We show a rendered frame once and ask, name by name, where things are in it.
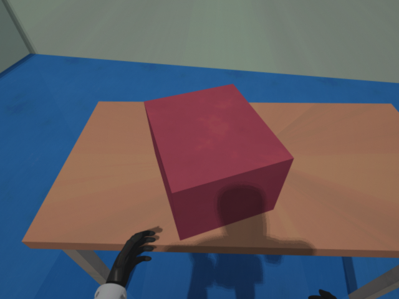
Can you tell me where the carton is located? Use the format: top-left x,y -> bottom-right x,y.
144,84 -> 294,240

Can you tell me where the left robot forearm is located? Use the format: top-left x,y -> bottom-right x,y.
94,283 -> 127,299

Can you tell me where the table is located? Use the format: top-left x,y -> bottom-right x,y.
22,102 -> 399,299

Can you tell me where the left robot hand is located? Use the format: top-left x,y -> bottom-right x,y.
106,230 -> 156,288

